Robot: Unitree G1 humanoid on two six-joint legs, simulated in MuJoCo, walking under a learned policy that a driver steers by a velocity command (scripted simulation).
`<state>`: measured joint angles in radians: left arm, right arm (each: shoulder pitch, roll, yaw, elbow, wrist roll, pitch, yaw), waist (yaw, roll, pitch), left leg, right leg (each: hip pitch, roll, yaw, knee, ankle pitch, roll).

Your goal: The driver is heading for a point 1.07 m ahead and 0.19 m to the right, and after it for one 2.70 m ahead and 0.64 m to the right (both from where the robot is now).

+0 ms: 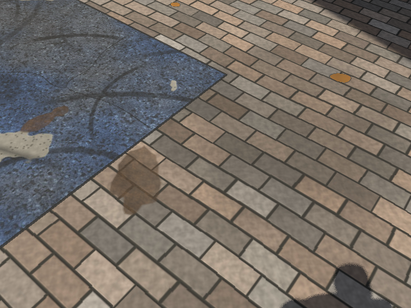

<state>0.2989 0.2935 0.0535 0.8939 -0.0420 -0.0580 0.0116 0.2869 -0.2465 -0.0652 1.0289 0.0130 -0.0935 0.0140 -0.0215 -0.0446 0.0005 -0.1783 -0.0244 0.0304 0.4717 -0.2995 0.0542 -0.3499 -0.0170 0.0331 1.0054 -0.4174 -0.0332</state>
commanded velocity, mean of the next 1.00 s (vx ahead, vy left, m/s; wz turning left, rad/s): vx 0.47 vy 0.00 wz -0.03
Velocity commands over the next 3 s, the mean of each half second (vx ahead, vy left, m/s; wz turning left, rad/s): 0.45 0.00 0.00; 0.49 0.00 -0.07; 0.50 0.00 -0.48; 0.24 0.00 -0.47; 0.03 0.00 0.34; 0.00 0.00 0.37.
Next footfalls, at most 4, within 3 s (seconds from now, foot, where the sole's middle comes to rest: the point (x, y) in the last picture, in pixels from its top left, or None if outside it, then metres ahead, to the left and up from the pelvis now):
0.38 right None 0.39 -0.14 -0.78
0.90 left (167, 261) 0.69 0.11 -0.78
1.46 right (243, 202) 0.94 -0.18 -0.78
1.90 left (225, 149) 1.22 -0.12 -0.78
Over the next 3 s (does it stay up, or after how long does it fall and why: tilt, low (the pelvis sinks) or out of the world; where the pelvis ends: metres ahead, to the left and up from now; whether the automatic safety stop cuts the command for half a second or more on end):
stays up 1.09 -0.13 0.00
